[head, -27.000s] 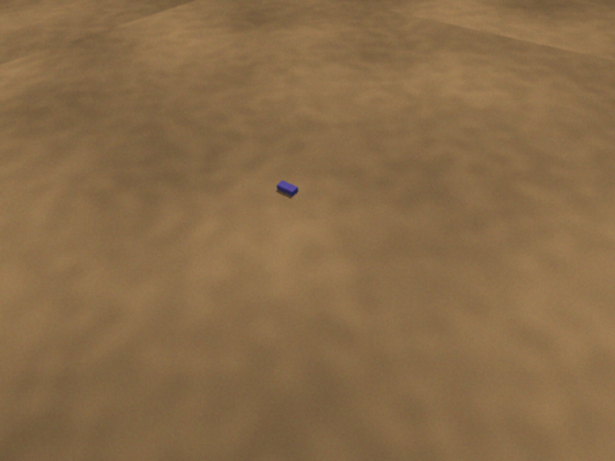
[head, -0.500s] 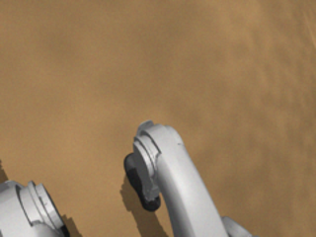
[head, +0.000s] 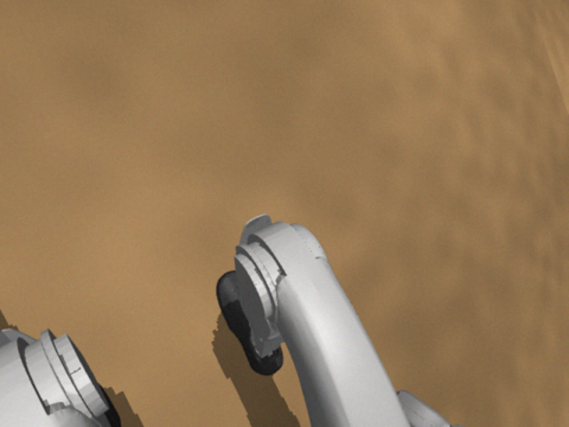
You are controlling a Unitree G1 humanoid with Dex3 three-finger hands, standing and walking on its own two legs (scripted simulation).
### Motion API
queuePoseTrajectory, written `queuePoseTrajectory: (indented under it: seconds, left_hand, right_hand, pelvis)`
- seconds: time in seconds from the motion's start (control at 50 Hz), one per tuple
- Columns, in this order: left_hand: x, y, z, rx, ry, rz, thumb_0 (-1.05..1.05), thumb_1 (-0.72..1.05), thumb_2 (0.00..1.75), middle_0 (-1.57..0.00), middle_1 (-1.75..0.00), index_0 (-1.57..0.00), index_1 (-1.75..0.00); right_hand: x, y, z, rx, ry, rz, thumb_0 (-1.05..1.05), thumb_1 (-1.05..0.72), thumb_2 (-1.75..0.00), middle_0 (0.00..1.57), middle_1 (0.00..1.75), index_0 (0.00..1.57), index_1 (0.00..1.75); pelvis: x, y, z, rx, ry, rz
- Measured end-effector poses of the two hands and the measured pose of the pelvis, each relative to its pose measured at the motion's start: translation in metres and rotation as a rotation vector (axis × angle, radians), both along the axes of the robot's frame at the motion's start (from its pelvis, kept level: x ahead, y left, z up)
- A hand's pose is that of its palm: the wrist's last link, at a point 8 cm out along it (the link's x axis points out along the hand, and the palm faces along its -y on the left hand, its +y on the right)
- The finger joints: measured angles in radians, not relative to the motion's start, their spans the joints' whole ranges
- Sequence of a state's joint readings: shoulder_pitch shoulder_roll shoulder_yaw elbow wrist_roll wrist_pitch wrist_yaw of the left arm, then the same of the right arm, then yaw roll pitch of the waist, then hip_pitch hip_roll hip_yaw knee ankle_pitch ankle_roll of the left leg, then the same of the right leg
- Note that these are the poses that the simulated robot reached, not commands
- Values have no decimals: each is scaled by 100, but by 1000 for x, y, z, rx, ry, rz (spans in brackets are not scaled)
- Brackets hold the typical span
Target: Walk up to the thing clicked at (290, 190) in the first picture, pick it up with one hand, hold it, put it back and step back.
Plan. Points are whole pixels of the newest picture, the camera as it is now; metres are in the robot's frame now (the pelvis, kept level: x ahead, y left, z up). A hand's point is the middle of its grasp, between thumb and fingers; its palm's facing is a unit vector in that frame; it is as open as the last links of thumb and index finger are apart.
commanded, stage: open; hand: left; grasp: from above
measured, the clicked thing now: out of the picture +0.50 +0.28 -0.30
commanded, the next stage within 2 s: withdraw in 0.56 s
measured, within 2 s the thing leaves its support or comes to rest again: neither
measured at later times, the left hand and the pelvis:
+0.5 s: hand out of the picture +0.49 +0.28 -0.26, palm faces -0.44 -0.16 -0.89, open 13.0 cm; pelvis +0.00 +0.00 +0.00, yaw +0 degrees
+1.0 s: hand out of the picture +0.51 +0.30 -0.19, palm faces -0.29 -0.14 -0.95, open 13.0 cm; pelvis +0.01 +0.00 +0.01, yaw +1 degrees
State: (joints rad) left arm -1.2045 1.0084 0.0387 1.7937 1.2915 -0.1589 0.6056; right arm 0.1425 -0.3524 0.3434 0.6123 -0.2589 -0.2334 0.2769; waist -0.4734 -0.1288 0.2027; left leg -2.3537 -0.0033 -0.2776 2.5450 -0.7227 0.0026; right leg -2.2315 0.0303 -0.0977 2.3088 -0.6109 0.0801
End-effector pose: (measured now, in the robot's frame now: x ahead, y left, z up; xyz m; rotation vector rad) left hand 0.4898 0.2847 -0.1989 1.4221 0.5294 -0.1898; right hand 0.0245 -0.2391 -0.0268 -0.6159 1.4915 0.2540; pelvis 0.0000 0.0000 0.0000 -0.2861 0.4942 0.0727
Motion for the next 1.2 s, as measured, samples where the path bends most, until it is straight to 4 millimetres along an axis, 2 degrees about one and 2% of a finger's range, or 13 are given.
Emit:
queuePoseTrajectory:
  seconds: [0.22,0.42,0.74,0.82,0.9,1.0,1.12,1.2]
  left_hand:
    - [1,-1,-1,2,3,1,0,-17,70,-40,-67,-39,-69]
    - [2,1,-2,0,1,7,0,-27,79,-31,-74,-29,-77]
    - [2,-1,-3,-5,3,0,0,-31,84,-25,-81,-23,-83]
    - [7,0,4,-7,-38,17,0,-31,83,-26,-82,-25,-83]
    - [16,6,23,10,-105,47,0,-32,83,-27,-82,-26,-83]
    - [20,16,65,52,-146,75,0,-33,85,-26,-83,-25,-84]
    - [12,28,129,83,-128,106,0,-34,86,-26,-84,-25,-85]
    - [1,34,163,81,-55,126,0,-32,86,-28,-83,-26,-85]
  right_hand:
    - [-3,3,0,3,11,-11,-1,-90,-90,20,30,20,30]
    - [-4,2,0,-5,18,-17,-1,-90,-90,20,30,20,30]
    - [-5,3,2,-14,15,-17,-1,-90,-90,20,30,20,30]
    - [-7,4,3,-4,23,-26,-1,-90,-90,20,30,20,30]
    - [-7,2,3,3,24,-64,0,-91,-90,20,30,20,30]
    - [3,-5,-1,23,1,-129,0,-91,-90,20,30,20,30]
    - [29,-21,-10,43,-56,-187,0,-91,-91,20,30,20,30]
    - [49,-31,-12,33,-111,-192,0,-91,-91,20,30,20,30]
  pelvis:
    - [0,-1,2,0,6,-3]
    - [0,-1,3,-2,11,-5]
    - [-1,0,4,-5,7,-4]
    - [-1,0,5,-1,13,-4]
    - [2,-1,7,5,38,-3]
    - [9,-3,13,19,88,3]
    - [10,-5,25,53,122,28]
    - [6,-8,35,80,120,47]
